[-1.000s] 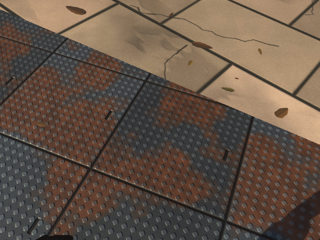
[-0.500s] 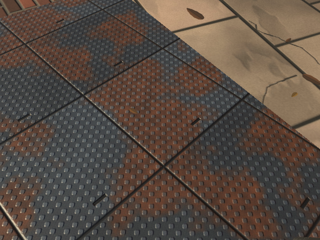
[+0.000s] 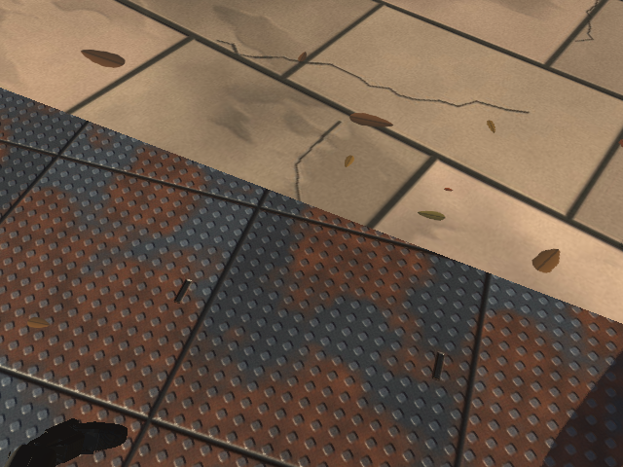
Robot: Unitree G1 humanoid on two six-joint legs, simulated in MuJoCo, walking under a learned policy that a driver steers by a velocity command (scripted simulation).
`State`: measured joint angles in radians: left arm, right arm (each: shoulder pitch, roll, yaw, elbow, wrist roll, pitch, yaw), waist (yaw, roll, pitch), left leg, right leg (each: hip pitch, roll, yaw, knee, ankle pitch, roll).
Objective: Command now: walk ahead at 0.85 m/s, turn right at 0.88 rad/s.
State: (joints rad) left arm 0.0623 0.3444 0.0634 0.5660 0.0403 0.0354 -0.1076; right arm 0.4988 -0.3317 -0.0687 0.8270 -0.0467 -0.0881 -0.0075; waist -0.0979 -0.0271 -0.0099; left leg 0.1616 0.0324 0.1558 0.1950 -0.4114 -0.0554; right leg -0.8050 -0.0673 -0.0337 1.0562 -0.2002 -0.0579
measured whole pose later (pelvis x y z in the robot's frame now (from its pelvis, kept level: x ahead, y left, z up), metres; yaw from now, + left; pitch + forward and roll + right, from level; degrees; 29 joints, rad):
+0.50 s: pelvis +0.42 -0.11 +0.00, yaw +1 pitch +0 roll +0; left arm 0.44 0.25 0.02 0.88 0.01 -0.11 0.00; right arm 0.15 -0.28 -0.02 0.79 0.00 -0.02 0.07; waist 0.02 0.02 0.05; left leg -0.79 0.02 0.13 0.80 0.11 0.11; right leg 0.25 0.12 -0.26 0.13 -0.39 -0.07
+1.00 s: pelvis +0.89 -0.12 -0.01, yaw +28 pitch +3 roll +0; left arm -0.02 0.28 -0.04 0.56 0.04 -0.09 0.01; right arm 0.44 -0.37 -0.10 0.85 -0.01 -0.07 0.02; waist -0.12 0.01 0.02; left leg -0.02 -0.15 -0.29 0.70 -0.51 0.12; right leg -0.52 -0.05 0.08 0.55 -0.09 0.04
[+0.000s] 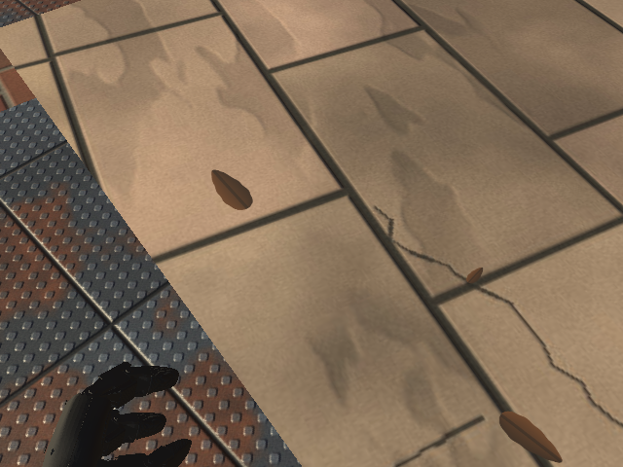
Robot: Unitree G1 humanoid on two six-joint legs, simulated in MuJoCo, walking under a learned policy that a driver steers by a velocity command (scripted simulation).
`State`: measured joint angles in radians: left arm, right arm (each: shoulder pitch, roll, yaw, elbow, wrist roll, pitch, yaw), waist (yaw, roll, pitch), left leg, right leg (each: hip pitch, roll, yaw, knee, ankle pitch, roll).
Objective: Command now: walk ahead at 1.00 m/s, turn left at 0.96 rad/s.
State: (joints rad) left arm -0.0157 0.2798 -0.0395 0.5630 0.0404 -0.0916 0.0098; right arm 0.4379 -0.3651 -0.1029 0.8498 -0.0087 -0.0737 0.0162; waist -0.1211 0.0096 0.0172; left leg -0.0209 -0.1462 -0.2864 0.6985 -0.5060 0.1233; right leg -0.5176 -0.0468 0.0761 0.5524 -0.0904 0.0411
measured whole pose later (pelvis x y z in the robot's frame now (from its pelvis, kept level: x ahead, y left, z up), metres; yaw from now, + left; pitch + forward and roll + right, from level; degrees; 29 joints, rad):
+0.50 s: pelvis +0.42 +0.04 -0.01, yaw +25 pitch +0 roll +0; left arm 0.47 0.23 0.01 0.86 0.01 -0.06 0.01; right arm 0.06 -0.28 -0.02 0.68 -0.05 -0.01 0.03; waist 0.08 0.02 0.06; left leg -0.50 -0.11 0.13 0.74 -0.28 0.19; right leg -0.12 -0.08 -0.09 1.31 -0.35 0.00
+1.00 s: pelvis +0.87 +0.14 +0.00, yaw +6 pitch -1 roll -1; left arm 0.32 0.33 0.07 0.83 0.02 -0.01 -0.02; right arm 0.23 -0.24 0.01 0.77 -0.04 -0.11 -0.01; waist 0.04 -0.01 0.05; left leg -0.31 0.00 -0.03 1.44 -0.34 0.00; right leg -0.39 0.17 -0.07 0.63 -0.22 -0.18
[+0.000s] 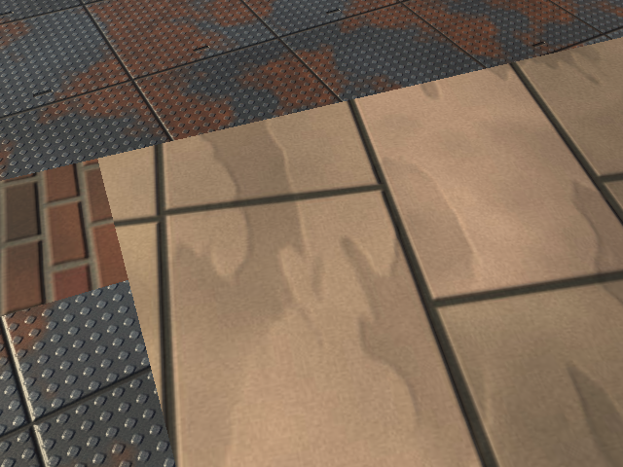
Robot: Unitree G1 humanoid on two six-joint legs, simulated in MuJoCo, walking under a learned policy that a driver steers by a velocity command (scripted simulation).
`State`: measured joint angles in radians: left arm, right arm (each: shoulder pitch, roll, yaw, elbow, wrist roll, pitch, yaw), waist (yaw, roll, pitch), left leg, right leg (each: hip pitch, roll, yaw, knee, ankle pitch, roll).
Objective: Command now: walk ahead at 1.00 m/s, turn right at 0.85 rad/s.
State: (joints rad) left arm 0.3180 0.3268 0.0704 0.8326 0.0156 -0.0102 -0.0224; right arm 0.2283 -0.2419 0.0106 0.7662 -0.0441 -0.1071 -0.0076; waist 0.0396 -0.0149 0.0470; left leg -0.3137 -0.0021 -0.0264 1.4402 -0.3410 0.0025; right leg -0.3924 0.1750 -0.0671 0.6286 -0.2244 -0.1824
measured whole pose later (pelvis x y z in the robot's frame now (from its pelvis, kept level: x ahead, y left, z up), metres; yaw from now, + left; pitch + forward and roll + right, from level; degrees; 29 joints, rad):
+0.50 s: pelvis +0.46 +0.03 +0.02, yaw -27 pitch +2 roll +2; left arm 0.18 0.39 0.07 0.70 0.04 0.00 -0.05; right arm 0.34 -0.33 -0.04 0.76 -0.04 -0.09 -0.01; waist -0.02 -0.06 0.01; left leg -0.19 0.03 0.12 0.44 -0.28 -0.02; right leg -0.60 -0.01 0.00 1.30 -0.27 -0.09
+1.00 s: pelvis +0.83 -0.23 +0.02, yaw -55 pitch +1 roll -1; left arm 0.46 0.33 0.07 0.82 0.01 -0.04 0.00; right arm 0.09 -0.25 0.02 0.58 -0.06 -0.05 0.01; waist 0.05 -0.01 0.04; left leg -0.70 0.15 -0.10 1.00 -0.29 -0.08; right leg -0.10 0.24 0.12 0.40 -0.29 -0.18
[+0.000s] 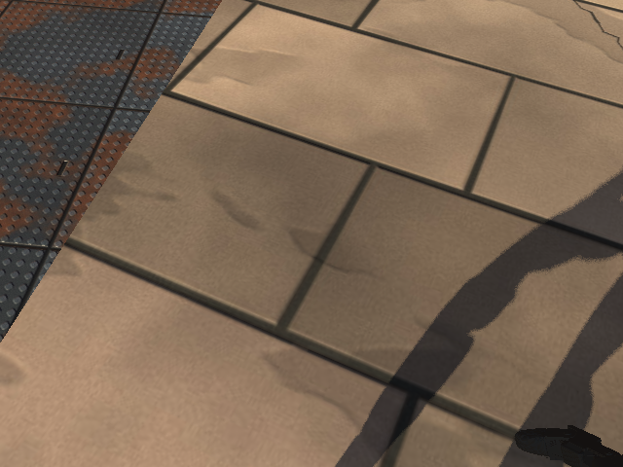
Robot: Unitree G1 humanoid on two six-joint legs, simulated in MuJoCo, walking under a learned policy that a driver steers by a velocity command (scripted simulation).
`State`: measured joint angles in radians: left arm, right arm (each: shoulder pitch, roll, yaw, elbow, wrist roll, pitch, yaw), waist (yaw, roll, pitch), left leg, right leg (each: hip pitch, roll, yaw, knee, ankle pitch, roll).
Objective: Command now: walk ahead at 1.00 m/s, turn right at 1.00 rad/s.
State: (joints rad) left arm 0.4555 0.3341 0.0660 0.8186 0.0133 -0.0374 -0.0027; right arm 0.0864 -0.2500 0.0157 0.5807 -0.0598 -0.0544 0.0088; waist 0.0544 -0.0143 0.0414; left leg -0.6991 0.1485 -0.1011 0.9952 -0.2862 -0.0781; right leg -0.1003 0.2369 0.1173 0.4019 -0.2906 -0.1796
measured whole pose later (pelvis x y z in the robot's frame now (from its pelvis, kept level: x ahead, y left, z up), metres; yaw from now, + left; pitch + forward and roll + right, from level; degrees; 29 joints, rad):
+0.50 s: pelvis +0.45 +0.03 +0.00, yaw -17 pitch +3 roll +2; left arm -0.04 0.30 -0.01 0.59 0.04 -0.04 -0.09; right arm 0.58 -0.30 -0.04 0.93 -0.02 -0.10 0.02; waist -0.11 -0.03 0.00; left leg 0.16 0.00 0.10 0.13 -0.33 -0.04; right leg -0.72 -0.02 0.00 0.73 -0.05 -0.10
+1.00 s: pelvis +0.90 -0.09 -0.02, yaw +0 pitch +1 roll -1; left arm 0.47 0.26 0.03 0.92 0.02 -0.10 0.03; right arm 0.03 -0.31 -0.02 0.71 -0.02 -0.02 0.08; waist 0.04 0.03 0.05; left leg -0.70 0.00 0.18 0.71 0.04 0.16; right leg 0.29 0.05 -0.29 0.23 -0.45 0.01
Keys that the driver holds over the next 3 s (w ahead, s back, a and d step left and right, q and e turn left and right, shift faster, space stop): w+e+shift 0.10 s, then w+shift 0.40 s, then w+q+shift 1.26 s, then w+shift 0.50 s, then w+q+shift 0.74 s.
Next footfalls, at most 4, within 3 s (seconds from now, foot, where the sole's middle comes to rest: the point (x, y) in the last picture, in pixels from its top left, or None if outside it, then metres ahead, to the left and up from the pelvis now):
0.16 left None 0.35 0.19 -0.77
0.58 right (394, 373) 0.69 -0.15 -0.77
1.04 left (360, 220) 1.14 -0.07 -0.77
1.46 right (387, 119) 1.58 -0.15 -0.77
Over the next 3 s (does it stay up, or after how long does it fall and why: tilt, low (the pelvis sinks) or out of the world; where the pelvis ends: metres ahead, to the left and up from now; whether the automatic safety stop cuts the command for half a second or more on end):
stays up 2.23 0.97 -0.16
